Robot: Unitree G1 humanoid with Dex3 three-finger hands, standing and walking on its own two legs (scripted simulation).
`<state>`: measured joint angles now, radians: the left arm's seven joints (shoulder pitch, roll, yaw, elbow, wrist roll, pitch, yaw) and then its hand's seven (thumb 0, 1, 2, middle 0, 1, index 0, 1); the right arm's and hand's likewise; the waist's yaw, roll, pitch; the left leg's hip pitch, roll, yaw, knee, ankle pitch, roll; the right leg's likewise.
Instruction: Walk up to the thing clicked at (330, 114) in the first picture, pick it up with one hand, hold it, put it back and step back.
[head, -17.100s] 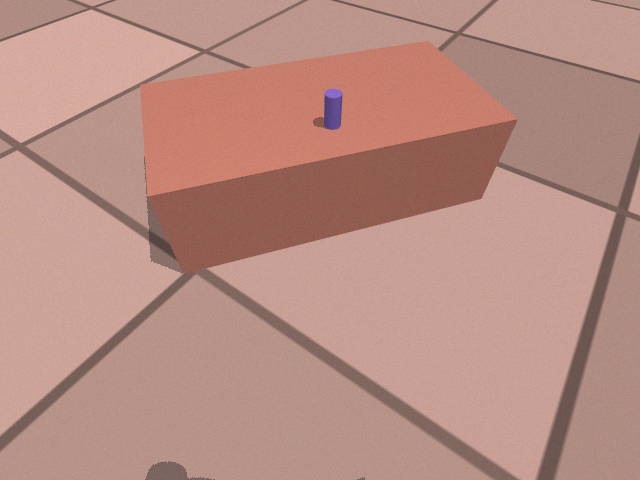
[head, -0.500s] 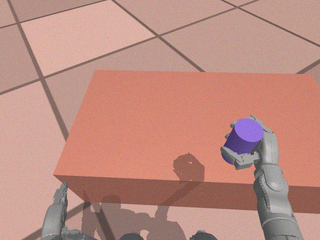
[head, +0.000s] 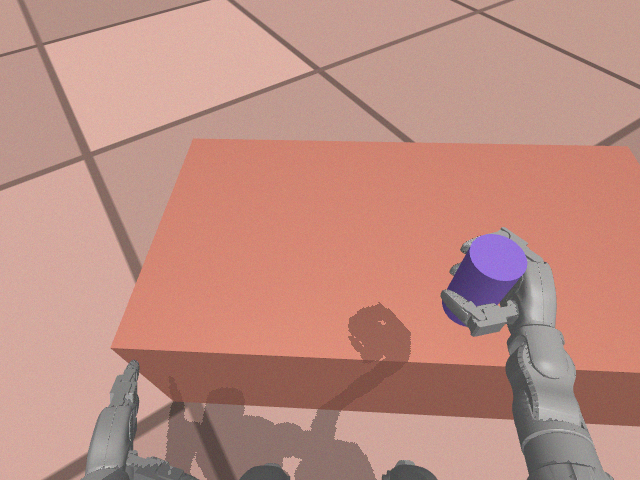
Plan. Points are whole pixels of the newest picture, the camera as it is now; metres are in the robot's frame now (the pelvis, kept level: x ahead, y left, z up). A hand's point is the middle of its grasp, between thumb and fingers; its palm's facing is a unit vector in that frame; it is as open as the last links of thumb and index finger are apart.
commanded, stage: hold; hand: right
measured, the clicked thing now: (479, 283) +0.34 -0.17 +0.05
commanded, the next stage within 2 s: crouch in 1.18 s
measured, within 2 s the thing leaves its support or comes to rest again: neither
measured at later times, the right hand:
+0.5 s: hand (477, 284) +0.35 -0.17 +0.04, palm faces +0.07 +1.00 +0.01, open 9.0 cm
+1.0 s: hand (476, 281) +0.35 -0.17 +0.05, palm faces +0.09 +1.00 +0.01, open 9.0 cm
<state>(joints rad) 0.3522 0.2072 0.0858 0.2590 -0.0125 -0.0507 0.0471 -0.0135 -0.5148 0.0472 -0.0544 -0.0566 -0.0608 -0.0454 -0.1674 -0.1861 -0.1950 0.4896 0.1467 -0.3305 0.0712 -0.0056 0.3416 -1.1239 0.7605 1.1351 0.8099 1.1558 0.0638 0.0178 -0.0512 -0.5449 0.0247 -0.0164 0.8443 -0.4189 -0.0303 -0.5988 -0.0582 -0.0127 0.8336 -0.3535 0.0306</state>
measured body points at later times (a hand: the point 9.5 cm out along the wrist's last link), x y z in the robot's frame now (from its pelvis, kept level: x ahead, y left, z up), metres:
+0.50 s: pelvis +0.01 +0.00 +0.00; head +0.04 -0.01 +0.45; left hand +0.16 +0.26 -0.04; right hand +0.34 -0.22 +0.04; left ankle +0.01 +0.14 -0.70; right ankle +0.04 -0.14 -0.70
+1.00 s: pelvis +0.00 +0.00 +0.00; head +0.04 -0.01 +0.45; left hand +0.16 +0.27 -0.04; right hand +0.34 -0.22 +0.05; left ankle +0.01 +0.14 -0.70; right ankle +0.04 -0.14 -0.70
